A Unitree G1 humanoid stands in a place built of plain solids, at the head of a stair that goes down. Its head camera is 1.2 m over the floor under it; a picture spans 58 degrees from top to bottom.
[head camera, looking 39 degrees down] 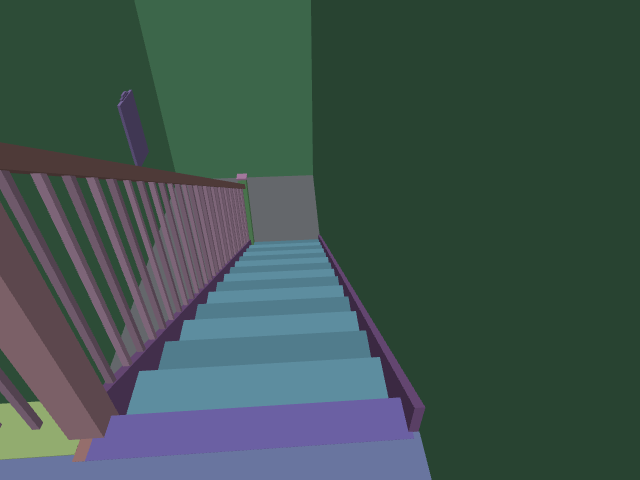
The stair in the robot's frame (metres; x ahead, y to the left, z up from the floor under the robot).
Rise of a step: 0.17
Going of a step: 0.27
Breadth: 0.89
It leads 4 degrees to the left of straight ahead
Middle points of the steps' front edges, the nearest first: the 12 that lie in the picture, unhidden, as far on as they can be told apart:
0.69 0.18 0.00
0.96 0.22 -0.17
1.23 0.24 -0.34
1.50 0.26 -0.52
1.77 0.27 -0.69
2.04 0.29 -0.87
2.31 0.31 -1.04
2.58 0.33 -1.22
2.85 0.35 -1.39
3.12 0.37 -1.57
3.39 0.39 -1.74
3.66 0.40 -1.92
